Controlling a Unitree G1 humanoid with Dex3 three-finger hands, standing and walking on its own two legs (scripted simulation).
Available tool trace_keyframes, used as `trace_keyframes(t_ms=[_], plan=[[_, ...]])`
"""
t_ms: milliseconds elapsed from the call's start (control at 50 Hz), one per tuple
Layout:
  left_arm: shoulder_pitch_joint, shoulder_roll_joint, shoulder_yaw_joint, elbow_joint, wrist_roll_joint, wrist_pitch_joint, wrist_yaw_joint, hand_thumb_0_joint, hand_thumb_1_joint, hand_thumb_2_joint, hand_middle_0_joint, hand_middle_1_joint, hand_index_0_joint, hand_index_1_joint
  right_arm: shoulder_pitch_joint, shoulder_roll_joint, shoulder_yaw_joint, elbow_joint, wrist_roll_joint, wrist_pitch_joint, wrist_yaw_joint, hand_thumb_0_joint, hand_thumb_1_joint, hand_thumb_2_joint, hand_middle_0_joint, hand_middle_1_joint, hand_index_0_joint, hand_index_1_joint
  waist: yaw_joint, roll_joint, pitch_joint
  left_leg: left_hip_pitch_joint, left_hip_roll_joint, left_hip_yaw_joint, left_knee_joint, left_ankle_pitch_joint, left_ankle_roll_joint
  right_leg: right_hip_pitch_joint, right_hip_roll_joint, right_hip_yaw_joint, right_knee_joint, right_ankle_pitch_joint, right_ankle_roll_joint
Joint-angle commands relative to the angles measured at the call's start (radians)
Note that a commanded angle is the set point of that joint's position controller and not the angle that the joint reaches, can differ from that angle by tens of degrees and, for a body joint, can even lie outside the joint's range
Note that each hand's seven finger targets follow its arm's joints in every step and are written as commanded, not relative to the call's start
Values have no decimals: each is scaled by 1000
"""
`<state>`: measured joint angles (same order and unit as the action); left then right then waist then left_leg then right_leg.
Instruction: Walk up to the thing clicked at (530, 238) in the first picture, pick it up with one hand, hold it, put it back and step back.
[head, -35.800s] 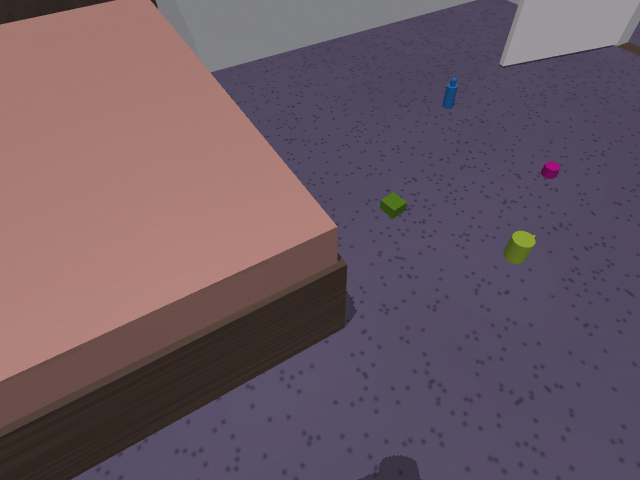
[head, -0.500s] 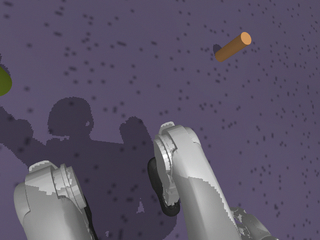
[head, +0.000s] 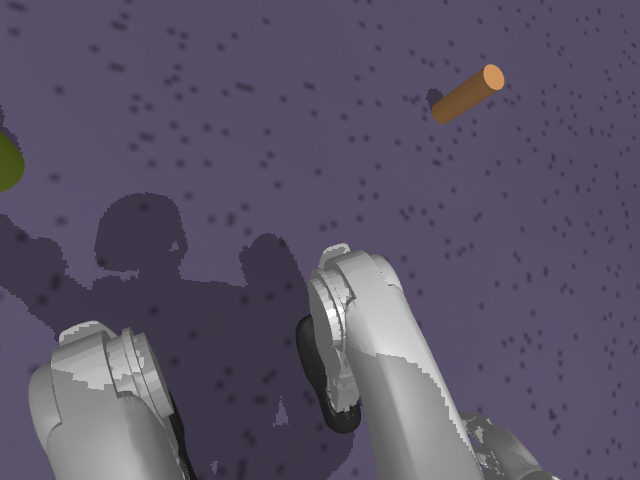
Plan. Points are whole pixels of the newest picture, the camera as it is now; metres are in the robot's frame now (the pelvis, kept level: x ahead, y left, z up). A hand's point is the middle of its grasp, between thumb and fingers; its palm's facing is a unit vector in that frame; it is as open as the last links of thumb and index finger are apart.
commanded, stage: rise first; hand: left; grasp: from above
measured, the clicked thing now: out of the picture +0.56 +0.31 -0.27
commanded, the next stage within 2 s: approach in 0.20 s
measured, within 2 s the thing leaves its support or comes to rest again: neither
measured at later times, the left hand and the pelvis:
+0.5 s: hand out of the picture +0.52 +0.34 -0.15, palm faces -0.42 -0.07 -0.91, open 14.3 cm; pelvis +0.00 +0.00 +0.00, yaw +1 degrees
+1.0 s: hand out of the picture +0.52 +0.33 -0.16, palm faces -0.49 -0.11 -0.87, open 14.3 cm; pelvis +0.00 -0.01 +0.00, yaw +0 degrees
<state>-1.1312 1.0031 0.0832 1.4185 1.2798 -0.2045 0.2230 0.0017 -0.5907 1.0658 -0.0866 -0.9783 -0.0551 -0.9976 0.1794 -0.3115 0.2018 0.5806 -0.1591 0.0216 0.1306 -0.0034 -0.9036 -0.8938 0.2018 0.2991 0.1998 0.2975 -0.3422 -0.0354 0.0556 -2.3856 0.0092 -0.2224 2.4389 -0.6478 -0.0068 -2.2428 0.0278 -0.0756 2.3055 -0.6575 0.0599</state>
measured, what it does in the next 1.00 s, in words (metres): stands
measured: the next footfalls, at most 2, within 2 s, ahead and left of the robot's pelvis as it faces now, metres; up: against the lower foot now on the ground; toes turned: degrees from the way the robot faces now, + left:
none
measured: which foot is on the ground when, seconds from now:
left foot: down 0.00-1.00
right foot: down 0.00-1.00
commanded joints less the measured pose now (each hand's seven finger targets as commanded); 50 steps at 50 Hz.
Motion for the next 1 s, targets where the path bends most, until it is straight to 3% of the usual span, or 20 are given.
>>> trace_keyframes(t_ms=[0, 80, 100, 160, 240, 280, 360, 400, 500, 580, 600, 620, 700, 800, 860, 900, 920, 940, 960, 980], plan=[[-330, 264, 44, -212, -8, 0, 28, 0, -599, 1049, -76, -975, -53, -997, 219, -292, -106, 4, 5, 6, -10, 0, -899, -897, 200, 300, 200, 300, -16, 479, -717, 629, 9, 120, -238, 206, 14, 301, 23, -130, -201, 230, -98], [-315, 244, 43, -191, -14, -2, 30, 0, -602, 1050, -67, -978, -45, -998, 219, -303, -109, -1, 5, 10, -10, 0, -898, -897, 200, 300, 200, 300, -26, 474, -694, 633, 6, 110, -239, 214, 9, 269, 19, -137, -199, 228, -102], [-312, 213, 24, -176, -15, -2, 27, 0, -605, 1052, -64, -985, -43, -1005, 220, -286, -102, 2, 4, 8, -8, 0, -899, -897, 200, 300, 200, 300, -37, 467, -683, 619, 8, 114, -238, 200, 15, 282, 21, -135, -205, 225, -96], [-316, 252, 45, -193, -5, -1, 31, 0, -600, 1051, -69, -975, -47, -996, 226, -291, -105, -1, 4, 11, -6, 0, -897, -896, 200, 300, 200, 300, -22, 476, -694, 626, 7, 116, -245, 213, 12, 292, 20, -133, -201, 234, -98], [-335, 242, 35, -187, -8, -7, 27, 0, -595, 1053, -75, -980, -53, -1002, 214, -299, -101, -5, 1, 12, -9, 0, -899, -897, 200, 300, 200, 300, -37, 446, -659, 593, 6, 118, -233, 170, 17, 271, 22, -133, -215, 198, -100], [-320, 262, 46, -198, -7, -8, 32, 0, -592, 1048, -74, -981, -54, -1001, 207, -291, -103, -5, 4, 10, -10, 0, -898, -896, 200, 300, 200, 300, -10, 465, -707, 608, 5, 126, -238, 181, 16, 300, 20, -127, -208, 211, -97], [-368, 216, 23, -198, -10, -9, 32, 0, -592, 1047, -70, -1025, -55, -1040, 226, -293, -105, 0, 1, 9, -9, 0, -907, -899, 200, 300, 200, 300, -51, 459, -681, 605, 7, 118, -235, 184, 15, 279, 22, -135, -210, 216, -100], [-437, 169, -13, -223, -20, -14, 35, 0, -603, 1054, -70, -1013, -50, -1032, 225, -291, -103, 11, 0, 7, -11, 0, -904, -898, 200, 300, 200, 300, -78, 470, -691, 599, 10, 115, -236, 154, 18, 267, 25, -137, -212, 205, -95], [-459, 109, -64, -150, -11, 4, 52, 0, -602, 1067, -73, -1030, -54, -1049, 240, -294, -102, 28, -1, -3, -16, 0, -906, -898, 200, 300, 200, 300, -95, 471, -651, 614, 12, 103, -242, 152, 11, 226, 23, -144, -201, 217, -96], [-487, 152, -54, -89, 10, 40, 85, 0, -596, 1056, -75, -1027, -59, -1043, 242, -284, -86, 28, 0, -3, -14, 0, -904, -897, 200, 300, 200, 300, -79, 502, -677, 608, 13, 114, -254, 158, 13, 247, 26, -138, -190, 232, -93], [-457, 143, -48, -39, 16, 56, 88, 0, -599, 1067, -73, -1024, -54, -1042, 244, -296, -86, 19, 0, -4, -14, 0, -904, -898, 200, 300, 200, 300, -91, 484, -632, 600, 10, 112, -247, 179, 13, 227, 23, -140, -192, 243, -97], [-484, 164, -40, -61, 23, 63, 94, 0, -595, 1050, -69, -1020, -54, -1036, 246, -294, -79, 11, -1, -2, -14, 0, -901, -896, 200, 300, 200, 300, -92, 500, -659, 608, 11, 110, -255, 186, 12, 245, 24, -141, -191, 248, -97], [-439, 264, 17, -74, 26, 117, 104, 0, -603, 1059, -84, -1010, -62, -1032, 226, -295, -69, -27, 10, 2, -13, 0, -907, -899, 200, 300, 200, 300, -42, 487, -739, 571, 6, 149, -234, 232, 28, 366, 25, -111, -208, 292, -89], [-386, 297, 44, -132, -24, 148, 53, 0, -595, 1011, -70, -999, -60, -1007, 207, -299, -64, -50, 26, 18, -22, 0, -904, -898, 200, 300, 200, 300, -23, 438, -769, 539, 9, 149, -227, 231, 34, 402, 29, -105, -213, 277, -91], [-344, 237, 13, -111, -56, 138, 3, 0, -591, 1002, -65, -1001, -59, -1006, 218, -299, -61, -39, 21, 23, -24, 0, -903, -897, 200, 300, 200, 300, -69, 362, -676, 463, 10, 140, -213, 186, 38, 402, 30, -111, -231, 235, -88], [-325, 264, 32, -87, -67, 119, -21, 0, -596, 1004, -67, -1015, -62, -1020, 214, -314, -62, -46, 14, 28, -30, 0, -905, -898, 200, 300, 200, 300, -78, 306, -634, 417, 12, 134, -200, 132, 43, 401, 32, -110, -245, 179, -87], [-343, 221, -2, -113, -75, 101, -35, 0, -589, 1000, -65, -1014, -62, -1016, 215, -307, -55, -49, 12, 26, -31, 0, -904, -898, 200, 300, 200, 300, -87, 310, -610, 415, 8, 135, -197, 132, 39, 384, 29, -113, -247, 171, -90], [-325, 264, 35, -91, -75, 86, -38, 0, -584, 993, -66, -1029, -67, -1027, 226, -314, -60, -28, 7, 29, -32, 0, -905, -898, 200, 300, 199, 300, -86, 319, -599, 426, 12, 126, -205, 103, 35, 377, 32, -118, -246, 137, -93], [-363, 214, -6, -124, -75, 64, -51, 0, -578, 1001, -72, -1034, -72, -1033, 225, -309, -53, -35, 0, 26, -34, 0, -906, -899, 200, 300, 199, 300, -106, 333, -583, 437, 9, 126, -198, 112, 32, 368, 31, -123, -248, 146, -91], [-353, 222, -1, -110, -75, 44, -52, 0, -580, 995, -66, -1028, -67, -1026, 229, -310, -53, -18, -4, 27, -35, 0, -903, -898, 200, 300, 200, 300, -99, 333, -598, 460, 13, 120, -200, 106, 28, 363, 34, -131, -246, 136, -93]])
